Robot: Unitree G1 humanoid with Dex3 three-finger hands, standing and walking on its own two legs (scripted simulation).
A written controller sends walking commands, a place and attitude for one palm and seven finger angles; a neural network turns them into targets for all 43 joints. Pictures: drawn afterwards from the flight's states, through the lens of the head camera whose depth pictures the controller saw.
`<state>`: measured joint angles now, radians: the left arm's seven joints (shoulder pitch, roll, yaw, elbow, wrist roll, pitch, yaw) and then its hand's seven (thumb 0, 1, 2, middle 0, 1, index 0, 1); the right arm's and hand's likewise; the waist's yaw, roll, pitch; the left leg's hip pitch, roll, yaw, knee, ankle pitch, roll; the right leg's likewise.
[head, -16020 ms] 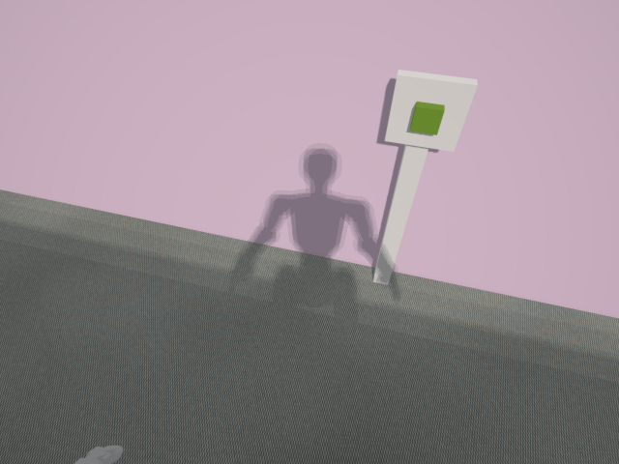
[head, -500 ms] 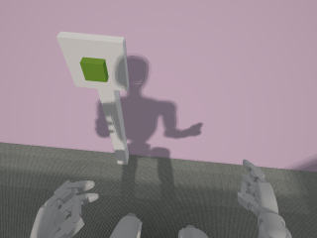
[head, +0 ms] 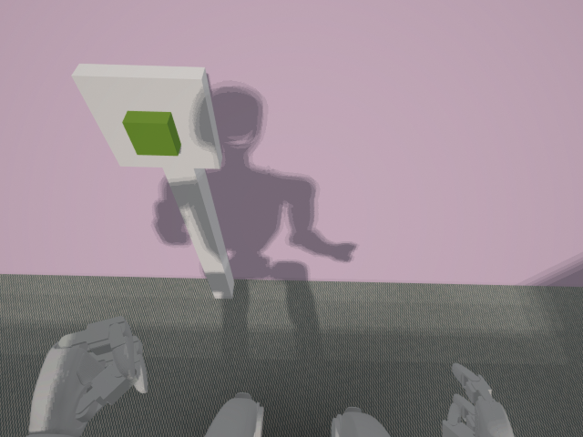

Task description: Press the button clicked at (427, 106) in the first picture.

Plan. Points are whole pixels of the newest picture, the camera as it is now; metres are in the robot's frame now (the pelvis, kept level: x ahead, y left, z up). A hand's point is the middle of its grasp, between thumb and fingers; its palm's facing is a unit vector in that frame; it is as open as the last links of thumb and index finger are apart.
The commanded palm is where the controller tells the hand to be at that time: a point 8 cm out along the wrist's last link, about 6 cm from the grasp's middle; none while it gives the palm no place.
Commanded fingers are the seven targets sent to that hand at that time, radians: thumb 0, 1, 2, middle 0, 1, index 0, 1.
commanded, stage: raise the hand and make a fist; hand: left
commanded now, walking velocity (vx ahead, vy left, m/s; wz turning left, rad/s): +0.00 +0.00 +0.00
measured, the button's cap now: (154, 132) +0.53 +0.25 +0.09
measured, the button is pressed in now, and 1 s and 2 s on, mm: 0 0 0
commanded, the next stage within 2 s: aim a knuckle at the button in 1.02 s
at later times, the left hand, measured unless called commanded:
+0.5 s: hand (107, 341) +0.22 +0.22 +0.07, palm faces +0.06 -1.00 -0.06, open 3.1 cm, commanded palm +0.20 +0.27 +0.08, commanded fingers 0.00 0.90 0.90 -1.30 -1.50 -1.30 -1.50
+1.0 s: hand (113, 321) +0.24 +0.22 +0.08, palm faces +0.05 -1.00 -0.07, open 3.1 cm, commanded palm +0.21 +0.27 +0.09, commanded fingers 0.00 0.90 0.90 -1.30 -1.50 -1.30 -1.50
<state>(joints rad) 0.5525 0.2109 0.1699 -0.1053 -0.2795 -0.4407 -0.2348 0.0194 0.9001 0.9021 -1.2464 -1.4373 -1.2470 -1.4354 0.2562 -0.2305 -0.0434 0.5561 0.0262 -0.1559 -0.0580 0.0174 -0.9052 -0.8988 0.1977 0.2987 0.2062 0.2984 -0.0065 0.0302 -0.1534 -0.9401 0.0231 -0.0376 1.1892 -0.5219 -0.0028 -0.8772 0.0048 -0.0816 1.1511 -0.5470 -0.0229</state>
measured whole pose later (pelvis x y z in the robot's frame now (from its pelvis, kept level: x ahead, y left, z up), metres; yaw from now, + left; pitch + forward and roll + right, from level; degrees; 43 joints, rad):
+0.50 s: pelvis +0.01 +0.01 +0.02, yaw +1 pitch +13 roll -4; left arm 0.44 0.26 0.19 -0.09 -0.27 -0.35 -0.22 0.02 0.90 0.90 -1.30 -1.50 -1.30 -1.49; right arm 0.23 -0.21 0.03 0.49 0.02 -0.15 -0.05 0.01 -0.90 -0.90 0.20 0.30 0.21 0.30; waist 0.00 0.03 -0.14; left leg -0.85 0.01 -0.05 1.12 -0.50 0.02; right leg -0.77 0.00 -0.09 1.05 -0.52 0.00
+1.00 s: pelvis +0.01 +0.01 +0.02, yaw +0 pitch +13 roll -3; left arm 0.39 0.26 0.21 -0.03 -0.28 -0.35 -0.24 0.02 0.90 0.90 -1.30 -1.50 -1.30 -1.49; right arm 0.25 -0.24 0.01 0.51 0.03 -0.14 -0.05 0.02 -0.90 -0.90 0.20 0.30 0.21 0.30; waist -0.01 0.03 -0.14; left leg -0.81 0.01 -0.03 1.08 -0.50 0.01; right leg -0.74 0.00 -0.08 1.02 -0.51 -0.01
